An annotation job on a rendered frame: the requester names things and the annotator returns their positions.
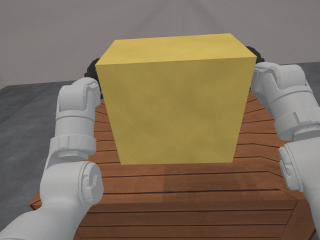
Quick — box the left robot upper arm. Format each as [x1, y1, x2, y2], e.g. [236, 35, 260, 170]
[0, 160, 104, 240]

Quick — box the right robot upper arm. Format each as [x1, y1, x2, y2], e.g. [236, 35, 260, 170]
[278, 137, 320, 239]

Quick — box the carton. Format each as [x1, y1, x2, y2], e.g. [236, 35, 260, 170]
[95, 33, 257, 165]

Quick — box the right robot hand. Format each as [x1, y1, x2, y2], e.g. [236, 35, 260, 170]
[245, 46, 265, 89]

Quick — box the right robot forearm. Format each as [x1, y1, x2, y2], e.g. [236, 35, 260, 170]
[250, 62, 320, 142]

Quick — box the pedestal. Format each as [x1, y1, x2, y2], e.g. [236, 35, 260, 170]
[29, 90, 317, 240]

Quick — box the left robot hand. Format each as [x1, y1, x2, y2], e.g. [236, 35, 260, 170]
[84, 58, 104, 99]

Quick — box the left robot forearm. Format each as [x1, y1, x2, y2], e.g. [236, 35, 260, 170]
[39, 77, 101, 202]

